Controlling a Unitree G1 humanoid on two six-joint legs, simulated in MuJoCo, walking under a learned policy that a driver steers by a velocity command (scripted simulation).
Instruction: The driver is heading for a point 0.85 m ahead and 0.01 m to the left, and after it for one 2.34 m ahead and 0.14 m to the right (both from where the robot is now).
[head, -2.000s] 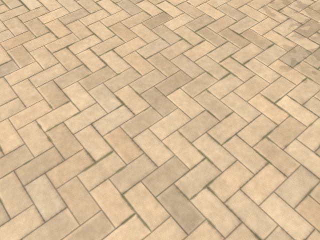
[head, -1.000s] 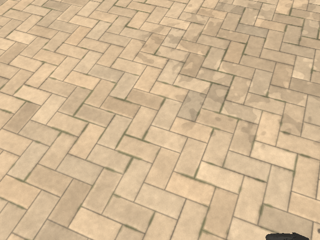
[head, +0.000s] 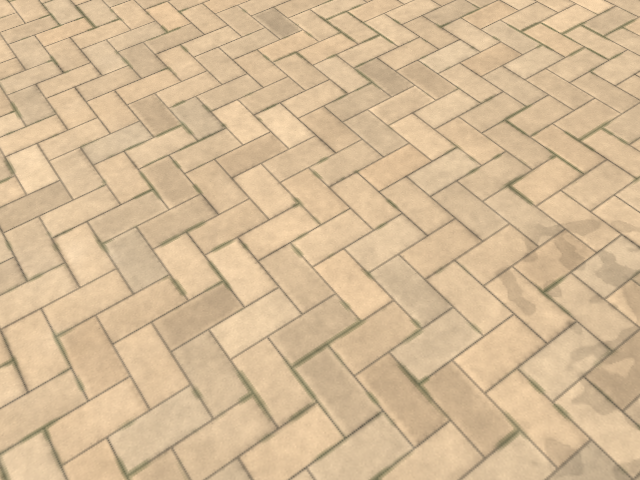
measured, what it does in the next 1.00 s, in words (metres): walks ahead: left foot, then right foot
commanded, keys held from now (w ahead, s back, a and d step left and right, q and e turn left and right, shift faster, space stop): w+q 0.12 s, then w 0.88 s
